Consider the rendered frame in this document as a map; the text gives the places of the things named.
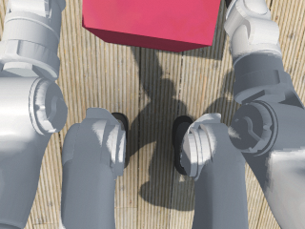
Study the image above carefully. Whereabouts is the left robot upper arm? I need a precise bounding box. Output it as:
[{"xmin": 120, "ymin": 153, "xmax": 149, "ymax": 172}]
[{"xmin": 0, "ymin": 76, "xmax": 68, "ymax": 229}]

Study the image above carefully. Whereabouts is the robot right forearm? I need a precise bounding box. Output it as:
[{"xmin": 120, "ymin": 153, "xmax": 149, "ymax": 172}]
[{"xmin": 224, "ymin": 0, "xmax": 305, "ymax": 110}]

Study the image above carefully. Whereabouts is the right robot upper arm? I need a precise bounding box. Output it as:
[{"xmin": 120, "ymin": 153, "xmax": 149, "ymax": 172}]
[{"xmin": 228, "ymin": 100, "xmax": 305, "ymax": 229}]

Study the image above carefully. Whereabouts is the robot left forearm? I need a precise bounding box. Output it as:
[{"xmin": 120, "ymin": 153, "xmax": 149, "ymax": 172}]
[{"xmin": 0, "ymin": 0, "xmax": 67, "ymax": 81}]

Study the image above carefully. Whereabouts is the robot right thigh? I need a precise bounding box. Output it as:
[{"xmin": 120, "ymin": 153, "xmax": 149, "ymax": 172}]
[{"xmin": 183, "ymin": 123, "xmax": 249, "ymax": 229}]

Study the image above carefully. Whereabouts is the robot right foot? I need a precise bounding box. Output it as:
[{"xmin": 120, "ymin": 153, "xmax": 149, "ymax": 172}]
[{"xmin": 172, "ymin": 115, "xmax": 193, "ymax": 176}]

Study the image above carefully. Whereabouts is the carton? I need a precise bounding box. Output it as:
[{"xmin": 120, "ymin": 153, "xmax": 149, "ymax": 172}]
[{"xmin": 82, "ymin": 0, "xmax": 221, "ymax": 52}]

